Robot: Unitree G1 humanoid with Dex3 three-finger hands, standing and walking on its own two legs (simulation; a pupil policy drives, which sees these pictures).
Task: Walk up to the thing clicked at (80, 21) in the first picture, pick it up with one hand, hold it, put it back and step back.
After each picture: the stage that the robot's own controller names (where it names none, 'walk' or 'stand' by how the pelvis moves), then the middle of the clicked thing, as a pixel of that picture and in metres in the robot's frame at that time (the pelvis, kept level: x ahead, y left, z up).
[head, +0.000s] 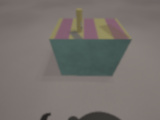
stand; (79, 21) +1.01 +0.17 +0.13
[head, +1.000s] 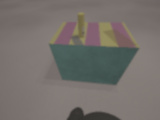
walk; (81, 26) +0.90 +0.17 +0.13
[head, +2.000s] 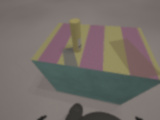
stand; (76, 37) +0.57 +0.17 +0.15
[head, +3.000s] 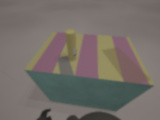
stand; (71, 46) +0.53 +0.17 +0.13
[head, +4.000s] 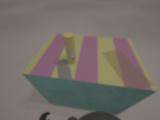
stand; (70, 50) +0.50 +0.17 +0.13
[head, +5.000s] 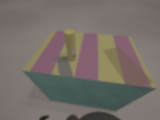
stand; (71, 47) +0.51 +0.17 +0.13
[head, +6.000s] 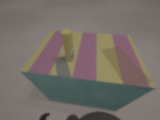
stand; (68, 47) +0.50 +0.19 +0.13
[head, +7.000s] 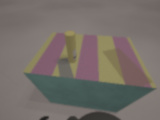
stand; (71, 48) +0.51 +0.17 +0.13
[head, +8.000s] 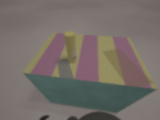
stand; (71, 49) +0.50 +0.17 +0.13
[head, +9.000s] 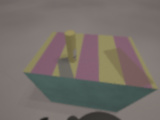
stand; (71, 48) +0.51 +0.17 +0.13
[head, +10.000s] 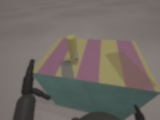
rise first; (73, 51) +0.51 +0.19 +0.13
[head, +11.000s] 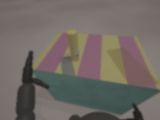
go down; (73, 47) +0.52 +0.18 +0.14
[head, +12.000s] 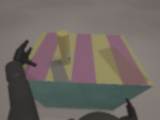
go down; (64, 49) +0.48 +0.18 +0.14
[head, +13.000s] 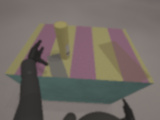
close in; (63, 43) +0.49 +0.18 +0.15
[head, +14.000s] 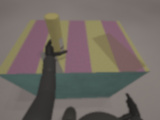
close; (56, 37) +0.52 +0.19 +0.18
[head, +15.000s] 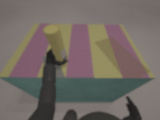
close; (58, 48) +0.43 +0.18 +0.18
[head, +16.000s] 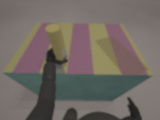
lift; (59, 47) +0.43 +0.19 +0.18
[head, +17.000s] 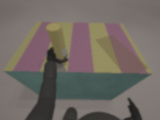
lift; (59, 46) +0.44 +0.18 +0.18
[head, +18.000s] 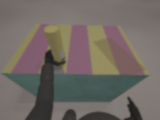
lift; (57, 48) +0.43 +0.19 +0.18
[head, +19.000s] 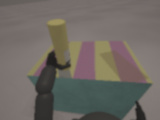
lift; (61, 49) +0.31 +0.15 +0.32
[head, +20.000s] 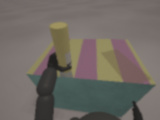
hold; (63, 51) +0.31 +0.16 +0.29
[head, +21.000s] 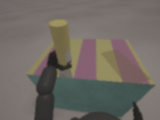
crouch; (63, 49) +0.31 +0.15 +0.30
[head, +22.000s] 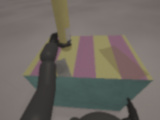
crouch; (63, 28) +0.45 +0.15 +0.34
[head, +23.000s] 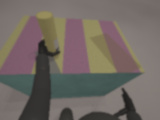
lower; (50, 38) +0.49 +0.20 +0.18
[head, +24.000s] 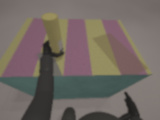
lower; (55, 39) +0.48 +0.19 +0.18
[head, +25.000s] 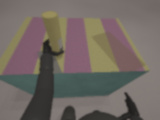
lower; (55, 38) +0.49 +0.19 +0.18
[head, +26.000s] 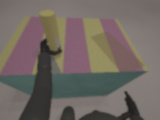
lower; (53, 37) +0.50 +0.20 +0.18
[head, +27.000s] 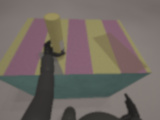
loosen; (56, 39) +0.49 +0.18 +0.18
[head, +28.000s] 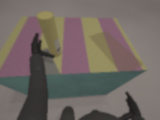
withdraw; (52, 38) +0.49 +0.19 +0.18
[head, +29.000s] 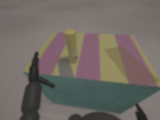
sink last; (72, 48) +0.48 +0.17 +0.16
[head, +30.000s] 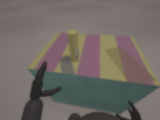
stand; (73, 47) +0.51 +0.18 +0.15
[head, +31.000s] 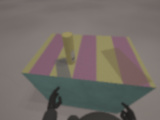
stand; (69, 50) +0.49 +0.19 +0.14
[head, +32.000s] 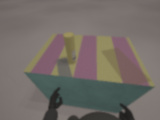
stand; (70, 50) +0.50 +0.18 +0.13
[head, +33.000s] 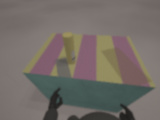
stand; (69, 50) +0.49 +0.19 +0.13
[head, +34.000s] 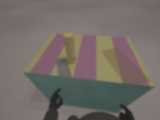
stand; (70, 50) +0.49 +0.19 +0.13
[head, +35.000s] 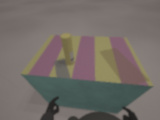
stand; (68, 51) +0.49 +0.18 +0.14
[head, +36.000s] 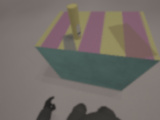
walk; (75, 24) +0.68 +0.15 +0.15
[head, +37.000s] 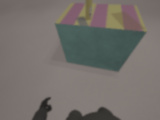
walk; (88, 6) +1.05 +0.05 +0.16
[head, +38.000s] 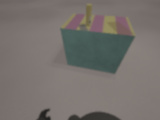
stand; (88, 16) +1.18 +0.07 +0.15
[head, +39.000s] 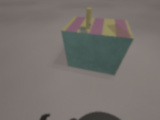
stand; (88, 19) +1.19 +0.07 +0.13
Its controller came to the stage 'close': yes
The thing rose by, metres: 0.22
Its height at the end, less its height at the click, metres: +0.00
